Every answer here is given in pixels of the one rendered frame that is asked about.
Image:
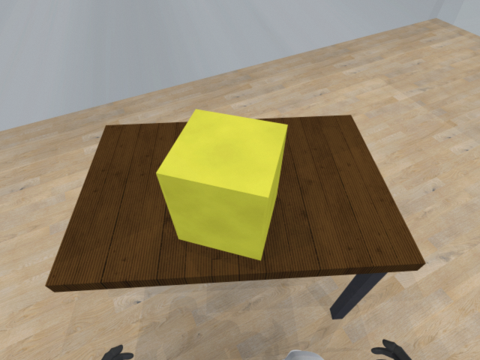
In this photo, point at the left robot hand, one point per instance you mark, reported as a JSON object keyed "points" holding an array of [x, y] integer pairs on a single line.
{"points": [[115, 354]]}

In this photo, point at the right robot hand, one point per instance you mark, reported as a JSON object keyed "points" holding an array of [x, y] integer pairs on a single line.
{"points": [[391, 350]]}

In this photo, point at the table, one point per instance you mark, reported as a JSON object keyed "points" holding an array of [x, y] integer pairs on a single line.
{"points": [[333, 215]]}

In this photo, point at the carton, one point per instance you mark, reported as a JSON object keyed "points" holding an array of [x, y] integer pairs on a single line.
{"points": [[220, 181]]}

